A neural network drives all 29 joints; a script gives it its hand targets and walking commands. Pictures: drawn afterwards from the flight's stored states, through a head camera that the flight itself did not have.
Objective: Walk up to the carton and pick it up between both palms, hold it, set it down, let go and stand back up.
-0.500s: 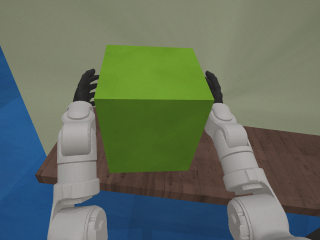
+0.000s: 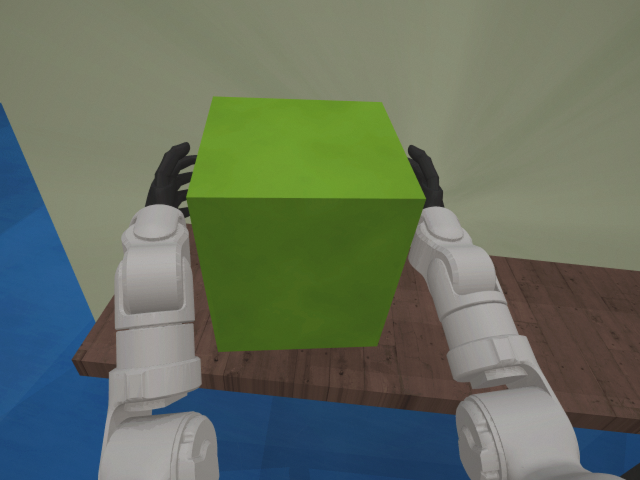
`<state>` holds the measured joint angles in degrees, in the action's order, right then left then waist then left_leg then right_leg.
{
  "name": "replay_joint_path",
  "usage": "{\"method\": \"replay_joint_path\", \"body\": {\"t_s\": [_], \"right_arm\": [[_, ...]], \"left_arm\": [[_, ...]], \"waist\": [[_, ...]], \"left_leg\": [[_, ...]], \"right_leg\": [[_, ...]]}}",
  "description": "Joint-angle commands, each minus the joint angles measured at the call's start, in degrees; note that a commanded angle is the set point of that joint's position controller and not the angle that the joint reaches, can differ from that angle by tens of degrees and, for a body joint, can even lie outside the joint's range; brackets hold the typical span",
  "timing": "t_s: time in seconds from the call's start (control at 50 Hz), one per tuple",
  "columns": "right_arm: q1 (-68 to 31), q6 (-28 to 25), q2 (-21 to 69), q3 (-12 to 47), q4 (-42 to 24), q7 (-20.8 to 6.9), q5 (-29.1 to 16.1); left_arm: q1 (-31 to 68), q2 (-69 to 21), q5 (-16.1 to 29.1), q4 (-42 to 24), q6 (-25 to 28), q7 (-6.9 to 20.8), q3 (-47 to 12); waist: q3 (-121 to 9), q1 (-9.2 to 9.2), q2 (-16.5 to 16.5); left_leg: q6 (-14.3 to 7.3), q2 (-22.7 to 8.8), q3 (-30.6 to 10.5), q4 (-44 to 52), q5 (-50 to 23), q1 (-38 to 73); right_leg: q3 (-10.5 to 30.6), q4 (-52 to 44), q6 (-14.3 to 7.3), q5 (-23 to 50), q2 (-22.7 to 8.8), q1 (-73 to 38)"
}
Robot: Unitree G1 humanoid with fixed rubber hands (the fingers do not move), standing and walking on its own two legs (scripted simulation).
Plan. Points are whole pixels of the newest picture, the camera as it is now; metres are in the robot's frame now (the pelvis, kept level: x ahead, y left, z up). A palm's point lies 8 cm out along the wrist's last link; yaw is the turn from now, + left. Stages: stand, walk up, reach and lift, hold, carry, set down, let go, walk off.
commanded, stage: hold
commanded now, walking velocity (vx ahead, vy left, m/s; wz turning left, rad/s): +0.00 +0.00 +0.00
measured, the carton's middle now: (299, 227) +0.37 +0.01 +0.18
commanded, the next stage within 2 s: none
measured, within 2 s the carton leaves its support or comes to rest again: neither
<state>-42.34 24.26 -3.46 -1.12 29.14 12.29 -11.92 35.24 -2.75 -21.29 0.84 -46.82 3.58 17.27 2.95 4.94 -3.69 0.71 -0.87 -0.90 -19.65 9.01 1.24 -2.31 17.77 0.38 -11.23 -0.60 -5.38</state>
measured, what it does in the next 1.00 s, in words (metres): stands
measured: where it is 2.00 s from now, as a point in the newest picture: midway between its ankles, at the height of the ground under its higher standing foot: outside the picture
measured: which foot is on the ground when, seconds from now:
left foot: down 0.00-1.00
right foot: down 0.00-1.00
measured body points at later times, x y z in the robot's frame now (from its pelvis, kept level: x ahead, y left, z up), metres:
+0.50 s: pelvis -0.01 +0.00 +0.00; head -0.06 +0.03 +0.45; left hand +0.36 +0.16 +0.23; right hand +0.37 -0.14 +0.23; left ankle +0.04 +0.13 -0.75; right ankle +0.00 -0.12 -0.75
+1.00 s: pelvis +0.00 +0.00 +0.00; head -0.06 +0.04 +0.45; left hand +0.36 +0.16 +0.21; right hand +0.37 -0.14 +0.21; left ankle +0.04 +0.13 -0.75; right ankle +0.00 -0.12 -0.75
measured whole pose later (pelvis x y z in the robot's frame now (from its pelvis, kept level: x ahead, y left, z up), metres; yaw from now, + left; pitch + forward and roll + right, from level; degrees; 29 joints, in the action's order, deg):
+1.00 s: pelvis +0.00 +0.00 +0.00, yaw +0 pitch -11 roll +0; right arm -41.5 22.8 -2.9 -1.7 29.5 12.5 -11.8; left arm 34.7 -2.4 -20.2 1.1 -46.5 2.7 16.5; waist 2.7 5.2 -4.7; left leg 0.5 -0.7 -1.0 -19.7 8.6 -0.5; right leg -2.4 17.7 0.5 -10.9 -0.7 -3.8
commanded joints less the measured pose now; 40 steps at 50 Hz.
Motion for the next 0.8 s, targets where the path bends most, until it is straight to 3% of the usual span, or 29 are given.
{"method": "replay_joint_path", "body": {"t_s": [0.0,0.06,0.1,0.16,0.18,0.22,0.24,0.26,0.34,0.4,0.46,0.48,0.5,0.54,0.58,0.64,0.68,0.72,0.78], "right_arm": [[-46.3,-5.6,31.9,19.7,-23.3,-6.6,-6.1],[-46.7,-6.6,32.1,21.6,-25.5,-6.0,-6.3],[-42.5,-5.7,30.6,21.3,-21.4,-5.9,-5.3],[-37.5,-2.7,27.6,16.7,-10.6,-6.3,-2.6],[-36.0,-2.1,27.2,16.1,-9.2,-6.5,-2.4],[-38.5,-2.3,27.0,13.9,-8.2,-7.0,-1.8],[-41.9,-3.4,28.5,14.5,-10.8,-7.2,-2.2],[-42.9,-4.2,29.1,14.7,-12.2,-7.2,-2.8],[-47.5,-7.5,33.1,20.1,-23.5,-6.4,-5.8],[-44.6,-6.9,31.7,21.2,-22.2,-6.1,-5.3],[-38.3,-4.3,28.4,19.0,-13.6,-6.5,-4.0],[-37.9,-3.5,27.7,18.2,-11.9,-6.7,-3.4],[-37.3,-2.9,26.7,16.3,-8.7,-7.0,-2.9],[-40.1,-3.3,27.3,15.3,-9.5,-7.3,-2.6],[-44.0,-5.2,29.9,16.2,-14.1,-7.3,-3.8],[-47.9,-7.7,33.3,20.4,-24.6,-6.3,-6.2],[-46.8,-7.9,32.7,21.7,-25.2,-6.1,-6.3],[-42.5,-6.1,29.7,20.6,-20.2,-6.1,-5.2],[-35.8,-3.0,26.0,17.2,-10.1,-6.7,-3.4]], "left_arm": [[41.3,-26.8,13.4,-7.1,4.9,7.9,-27.5],[42.2,-29.3,16.7,-9.6,6.6,5.7,-32.5],[38.7,-27.7,14.6,-7.7,6.0,5.4,-30.9],[35.9,-22.6,8.9,-0.5,3.6,7.2,-24.0],[34.6,-21.6,7.3,0.8,2.9,8.1,-21.4],[38.0,-21.5,7.6,1.2,2.8,9.2,-20.9],[39.9,-22.3,8.5,0.2,3.4,9.3,-21.6],[41.3,-23.5,9.9,-0.5,4.1,9.0,-22.9],[43.3,-29.7,15.7,-8.0,6.8,6.3,-31.1],[40.3,-28.5,15.5,-7.1,7.0,4.8,-31.8],[35.2,-24.6,10.3,-2.3,4.6,5.9,-26.1],[33.8,-22.7,8.3,0.2,3.6,6.6,-22.8],[35.0,-22.1,7.8,0.7,3.2,7.4,-21.6],[37.5,-22.1,7.8,1.5,3.1,8.5,-20.6],[41.0,-24.2,10.4,-2.4,4.5,8.2,-23.7],[44.1,-29.4,16.0,-8.8,7.0,6.3,-31.0],[43.1,-30.2,17.2,-10.1,7.5,4.8,-33.4],[38.6,-28.2,14.6,-6.5,6.3,4.7,-31.4],[33.7,-23.0,8.3,-1.0,3.3,6.9,-23.7]], "waist": [[-23.8,0.22,3.6],[-30.7,1.69,6.9],[-27.1,1.23,6.9],[-14.7,0.9,4.3],[-12.4,0.15,2.4],[-11.8,0.44,1.9],[-14.2,-0.33,2.2],[-16.6,0.54,3.2],[-30.7,1.23,7.6],[-30.5,1.18,8.0],[-19.2,0.37,5.8],[-15.8,-0.9,3.3],[-13.7,-0.46,2.4],[-13.1,-0.49,1.0],[-18.3,-0.18,2.4],[-30.9,1.44,6.0],[-33.6,1.96,8.2],[-27.3,1.81,8.2],[-15.0,0.74,4.9]], "left_leg": [[-0.3,3.2,3.1,1.6,-11.9,2.5],[1.7,3.0,1.8,-1.5,-19.6,7.8],[1.3,3.0,1.9,-0.5,-17.5,7.6],[-0.5,3.2,2.7,3.9,-5.1,2.4],[-1.5,3.1,3.2,5.3,-2.0,1.0],[-1.8,2.9,3.6,6.6,1.9,-1.5],[-1.8,3.0,3.9,6.3,1.1,-2.0],[-1.3,3.0,3.8,5.6,-0.5,-1.5],[1.2,3.2,2.5,-0.4,-16.7,5.9],[1.6,3.1,1.8,-1.3,-19.2,8.6],[0.1,3.1,2.4,2.3,-10.7,4.7],[-1.0,3.1,2.8,4.0,-6.8,3.0],[-1.6,2.9,3.1,5.2,-3.0,1.4],[-2.0,2.8,3.6,6.5,0.1,-0.9],[-1.5,3.0,3.7,4.7,-3.7,-0.1],[0.9,3.2,2.7,-0.3,-16.4,6.3],[2.1,3.0,1.7,-2.1,-21.8,9.7],[2.0,2.7,1.5,-0.9,-19.1,9.4],[-0.3,2.9,2.5,4.0,-7.4,3.7]], "right_leg": [[-1.8,-2.4,2.7,11.7,3.3,0.7],[-2.1,-1.3,2.4,17.7,4.2,1.9],[-2.3,-1.9,2.2,15.6,4.0,2.5],[-1.9,-3.9,2.4,6.0,2.6,3.2],[-1.8,-4.4,2.6,3.4,2.2,2.5],[-1.8,-4.3,2.5,-0.5,1.9,2.9],[-1.8,-4.0,2.6,-0.4,1.9,2.6],[-1.9,-3.7,2.6,1.4,2.2,2.5],[-2.1,-1.3,2.5,15.0,3.7,0.8],[-2.3,-1.4,2.4,17.1,4.0,2.2],[-2.1,-3.0,2.3,10.2,3.2,2.5],[-2.1,-3.9,2.4,6.7,2.9,2.2],[-2.0,-4.3,2.5,3.1,2.5,3.0],[-2.1,-4.4,2.6,0.0,2.3,3.2],[-2.0,-3.5,2.7,3.5,2.4,2.3],[-2.2,-1.6,2.8,15.5,3.7,0.8],[-2.3,-1.2,2.5,18.7,4.3,1.7],[-2.7,-2.3,1.9,15.0,4.4,3.6],[-2.2,-3.9,2.1,6.7,2.9,2.5]]}}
